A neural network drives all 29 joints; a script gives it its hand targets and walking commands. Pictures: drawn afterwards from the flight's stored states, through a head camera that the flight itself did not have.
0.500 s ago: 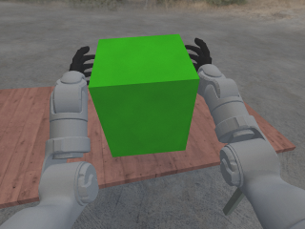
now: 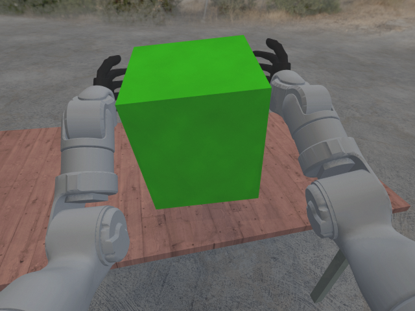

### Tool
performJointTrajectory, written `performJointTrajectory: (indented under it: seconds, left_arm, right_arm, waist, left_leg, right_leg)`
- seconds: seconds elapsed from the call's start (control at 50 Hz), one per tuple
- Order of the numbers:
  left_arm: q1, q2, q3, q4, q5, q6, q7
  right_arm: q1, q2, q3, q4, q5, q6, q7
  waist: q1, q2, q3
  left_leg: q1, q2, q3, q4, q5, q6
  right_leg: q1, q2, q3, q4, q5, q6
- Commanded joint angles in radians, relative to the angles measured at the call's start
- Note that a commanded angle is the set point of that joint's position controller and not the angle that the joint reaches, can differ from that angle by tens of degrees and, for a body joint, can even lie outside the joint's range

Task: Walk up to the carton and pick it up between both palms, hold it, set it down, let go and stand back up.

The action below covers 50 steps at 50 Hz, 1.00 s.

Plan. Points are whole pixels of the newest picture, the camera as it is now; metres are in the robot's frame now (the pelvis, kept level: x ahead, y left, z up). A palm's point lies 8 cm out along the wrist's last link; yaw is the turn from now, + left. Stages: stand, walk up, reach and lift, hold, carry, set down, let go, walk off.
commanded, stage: reach and lift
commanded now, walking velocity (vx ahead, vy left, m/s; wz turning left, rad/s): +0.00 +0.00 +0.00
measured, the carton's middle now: (198, 125) +0.39 -0.01 +0.23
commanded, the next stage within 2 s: hold in 0.22 s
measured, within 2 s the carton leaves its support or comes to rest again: neither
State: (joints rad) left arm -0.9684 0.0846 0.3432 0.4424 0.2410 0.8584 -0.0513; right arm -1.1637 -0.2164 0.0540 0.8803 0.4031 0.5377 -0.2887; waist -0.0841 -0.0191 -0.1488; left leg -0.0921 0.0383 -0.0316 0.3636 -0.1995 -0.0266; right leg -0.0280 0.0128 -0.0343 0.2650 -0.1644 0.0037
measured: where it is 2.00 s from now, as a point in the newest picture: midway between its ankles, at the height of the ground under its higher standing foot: outside the picture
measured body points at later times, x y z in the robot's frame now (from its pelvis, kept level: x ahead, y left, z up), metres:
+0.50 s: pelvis -0.01 +0.00 +0.00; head -0.11 +0.02 +0.44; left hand +0.37 +0.15 +0.32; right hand +0.38 -0.15 +0.36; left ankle +0.00 +0.13 -0.75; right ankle -0.01 -0.12 -0.75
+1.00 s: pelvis -0.01 -0.01 +0.00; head -0.11 +0.01 +0.44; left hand +0.38 +0.15 +0.33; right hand +0.38 -0.15 +0.36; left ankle +0.00 +0.13 -0.75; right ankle -0.01 -0.12 -0.75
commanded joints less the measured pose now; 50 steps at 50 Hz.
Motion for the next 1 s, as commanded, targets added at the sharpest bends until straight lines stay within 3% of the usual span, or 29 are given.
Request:
performJointTrajectory:
  seconds: [0.0,0.34,0.56,0.98]
  left_arm:
    - [-0.833,-0.501,-0.324,-0.168,-0.176,-0.099,-0.111]
    - [-0.898,-0.480,-0.284,-0.123,-0.184,-0.064,-0.108]
    - [-0.957,-0.456,-0.236,-0.006,-0.182,-0.077,-0.119]
    - [-0.942,-0.445,-0.229,-0.016,-0.193,-0.073,-0.118]
  right_arm:
    - [-0.689,0.667,0.148,-0.267,0.170,0.035,0.140]
    - [-0.745,0.642,0.119,-0.188,0.198,0.085,0.158]
    - [-0.799,0.632,0.055,-0.096,0.170,0.092,0.168]
    - [-0.812,0.615,0.079,-0.156,0.209,0.099,0.148]
  waist:
    - [-0.011,0.063,-0.309]
    - [0.013,0.058,-0.301]
    - [0.016,0.048,-0.272]
    - [0.019,0.047,-0.328]
  left_leg:
    - [0.053,-0.075,0.024,-0.008,0.306,-0.034]
    - [-0.002,-0.067,0.021,-0.028,0.247,-0.031]
    - [-0.077,-0.065,0.018,-0.057,0.133,-0.017]
    - [-0.006,-0.068,0.006,-0.012,0.258,-0.030]
  right_leg:
    - [0.118,0.070,0.017,0.013,0.286,0.049]
    - [0.106,0.072,0.032,0.009,0.209,0.040]
    - [0.089,0.059,0.044,0.002,0.114,0.036]
    - [0.083,0.062,0.045,0.007,0.222,0.038]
